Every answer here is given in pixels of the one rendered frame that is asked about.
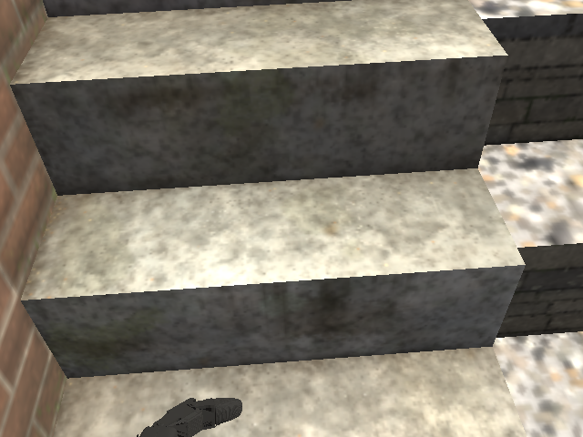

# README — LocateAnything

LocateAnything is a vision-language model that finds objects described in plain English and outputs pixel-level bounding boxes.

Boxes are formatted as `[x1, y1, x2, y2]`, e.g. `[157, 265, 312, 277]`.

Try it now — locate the robot left hand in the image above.
[137, 398, 242, 437]

